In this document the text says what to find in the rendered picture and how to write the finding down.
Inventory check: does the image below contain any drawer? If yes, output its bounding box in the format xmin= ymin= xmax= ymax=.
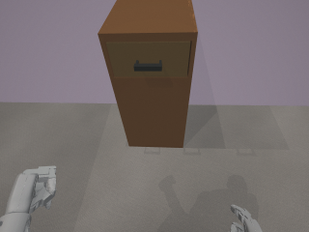
xmin=106 ymin=41 xmax=191 ymax=77

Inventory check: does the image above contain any handle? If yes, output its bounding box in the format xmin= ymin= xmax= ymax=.
xmin=133 ymin=60 xmax=162 ymax=72

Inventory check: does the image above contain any cabinet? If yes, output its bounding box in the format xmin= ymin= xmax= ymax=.
xmin=98 ymin=0 xmax=198 ymax=148

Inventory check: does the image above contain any left robot forearm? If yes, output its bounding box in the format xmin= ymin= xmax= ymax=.
xmin=0 ymin=212 xmax=32 ymax=232

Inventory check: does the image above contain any robot left hand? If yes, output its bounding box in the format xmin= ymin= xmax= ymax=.
xmin=5 ymin=165 xmax=57 ymax=215

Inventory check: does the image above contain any robot right hand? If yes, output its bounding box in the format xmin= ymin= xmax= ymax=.
xmin=229 ymin=204 xmax=263 ymax=232

